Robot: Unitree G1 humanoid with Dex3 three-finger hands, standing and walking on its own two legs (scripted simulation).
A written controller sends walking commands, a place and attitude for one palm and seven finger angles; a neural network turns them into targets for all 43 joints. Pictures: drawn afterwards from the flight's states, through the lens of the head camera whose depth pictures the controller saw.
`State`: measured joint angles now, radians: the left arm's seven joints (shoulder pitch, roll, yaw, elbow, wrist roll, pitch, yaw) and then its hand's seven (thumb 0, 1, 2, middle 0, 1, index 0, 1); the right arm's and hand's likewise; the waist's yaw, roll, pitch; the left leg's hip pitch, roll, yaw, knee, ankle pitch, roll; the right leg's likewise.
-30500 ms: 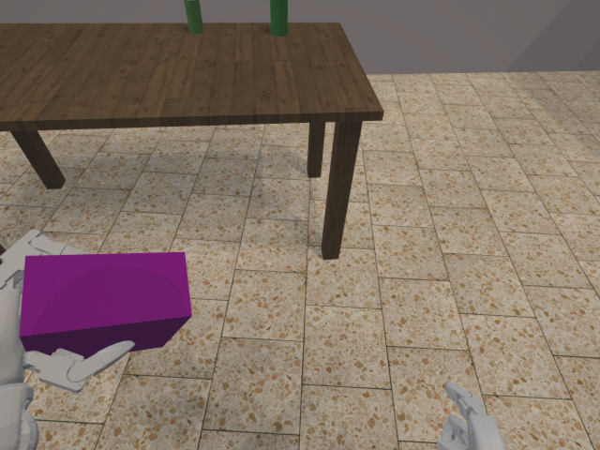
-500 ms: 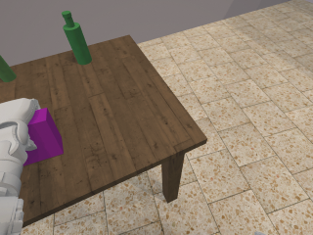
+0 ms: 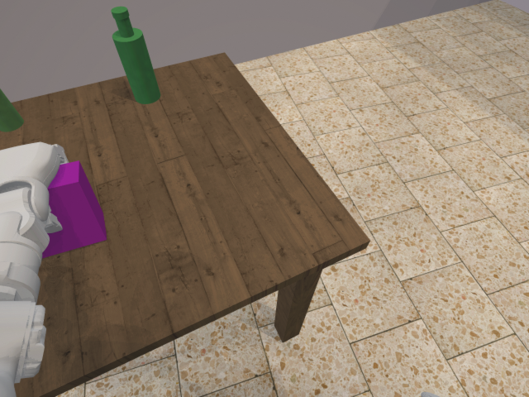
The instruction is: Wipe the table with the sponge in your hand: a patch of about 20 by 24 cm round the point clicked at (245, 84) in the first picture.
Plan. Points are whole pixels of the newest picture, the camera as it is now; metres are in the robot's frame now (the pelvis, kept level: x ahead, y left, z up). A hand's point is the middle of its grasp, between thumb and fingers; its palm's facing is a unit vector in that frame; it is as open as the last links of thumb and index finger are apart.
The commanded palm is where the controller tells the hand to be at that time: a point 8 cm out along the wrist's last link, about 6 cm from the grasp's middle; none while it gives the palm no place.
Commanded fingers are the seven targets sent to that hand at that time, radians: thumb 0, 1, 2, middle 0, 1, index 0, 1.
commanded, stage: slide across to the middle lane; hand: left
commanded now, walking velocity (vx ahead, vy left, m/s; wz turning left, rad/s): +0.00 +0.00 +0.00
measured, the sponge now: (53, 222) +0.38 +0.37 +0.01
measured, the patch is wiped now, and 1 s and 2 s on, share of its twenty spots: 0.40 0.40 0.70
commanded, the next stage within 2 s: wipe back along the middle lane in 0.66 s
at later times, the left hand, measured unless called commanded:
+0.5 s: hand (55, 183) +0.41 +0.35 +0.07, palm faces -0.10 +0.02 -0.99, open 10.6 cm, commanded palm +0.41 +0.31 +0.12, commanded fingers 0.00 0.10 1.30 -1.20 -1.60 -1.20 -1.60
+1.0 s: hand (96, 178) +0.43 +0.30 +0.07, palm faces -0.05 -0.02 -1.00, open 10.6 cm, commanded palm +0.39 +0.27 +0.11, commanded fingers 0.00 0.10 1.30 -1.20 -1.60 -1.20 -1.60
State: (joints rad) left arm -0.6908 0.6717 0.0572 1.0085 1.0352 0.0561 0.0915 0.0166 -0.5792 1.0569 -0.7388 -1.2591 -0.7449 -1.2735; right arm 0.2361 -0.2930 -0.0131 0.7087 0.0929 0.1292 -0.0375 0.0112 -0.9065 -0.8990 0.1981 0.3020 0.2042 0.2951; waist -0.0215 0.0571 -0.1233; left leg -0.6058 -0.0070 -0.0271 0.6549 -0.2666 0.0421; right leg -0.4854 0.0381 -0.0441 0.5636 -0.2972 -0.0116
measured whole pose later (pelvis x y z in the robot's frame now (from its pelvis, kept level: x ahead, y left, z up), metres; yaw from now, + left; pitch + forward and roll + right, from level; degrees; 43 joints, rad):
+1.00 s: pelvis +0.04 +0.00 +0.01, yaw +0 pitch +10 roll -2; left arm -0.59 0.46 -0.10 0.79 0.97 0.32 0.17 0.00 -0.53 1.06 -0.66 -1.35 -0.67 -1.36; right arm 0.20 -0.28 -0.02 0.73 0.08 0.17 0.00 0.01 -0.91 -0.90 0.20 0.30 0.20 0.29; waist 0.00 0.07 -0.13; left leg -0.45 -0.02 -0.02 0.56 -0.28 0.04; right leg -0.33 0.03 -0.04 0.46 -0.31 -0.01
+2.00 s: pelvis +0.03 +0.00 +0.01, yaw +0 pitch +4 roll -1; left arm -0.16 0.35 -0.24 0.22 0.97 0.56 0.18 0.00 -0.50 1.05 -0.59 -1.39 -0.63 -1.37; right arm 0.08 -0.28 0.01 0.64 0.11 0.19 0.03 0.02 -0.91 -0.90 0.19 0.30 0.20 0.29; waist 0.04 0.09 -0.13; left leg -0.34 -0.03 -0.01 0.56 -0.30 0.04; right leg -0.24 0.01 -0.02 0.50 -0.34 -0.01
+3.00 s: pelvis +0.01 -0.03 +0.01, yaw +1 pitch +1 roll +0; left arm -0.14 0.30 -0.33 0.15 0.98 0.62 0.12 -0.01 -0.52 1.05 -0.61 -1.37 -0.67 -1.32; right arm 0.02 -0.26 0.02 0.66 0.10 0.15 0.02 0.02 -0.91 -0.90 0.19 0.30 0.20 0.29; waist 0.08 0.10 -0.09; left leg -0.30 -0.02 -0.03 0.55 -0.27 0.01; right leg -0.22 0.03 -0.04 0.54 -0.34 -0.04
